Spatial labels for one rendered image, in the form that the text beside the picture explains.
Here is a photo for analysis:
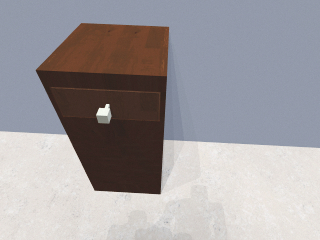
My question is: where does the drawer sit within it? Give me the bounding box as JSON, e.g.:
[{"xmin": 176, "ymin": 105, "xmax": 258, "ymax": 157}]
[{"xmin": 51, "ymin": 87, "xmax": 161, "ymax": 121}]

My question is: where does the handle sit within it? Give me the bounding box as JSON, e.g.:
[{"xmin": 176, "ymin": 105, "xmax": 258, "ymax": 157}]
[{"xmin": 96, "ymin": 104, "xmax": 112, "ymax": 124}]

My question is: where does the cabinet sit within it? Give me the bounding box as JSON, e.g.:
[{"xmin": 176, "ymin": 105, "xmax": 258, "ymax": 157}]
[{"xmin": 36, "ymin": 23, "xmax": 169, "ymax": 195}]

